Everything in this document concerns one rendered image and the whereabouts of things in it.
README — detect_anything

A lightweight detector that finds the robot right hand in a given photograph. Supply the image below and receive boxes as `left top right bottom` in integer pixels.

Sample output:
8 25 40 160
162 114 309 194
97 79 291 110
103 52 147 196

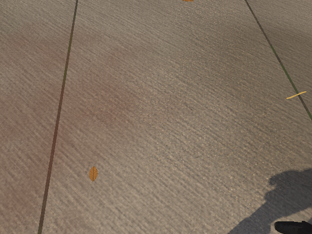
274 220 312 234

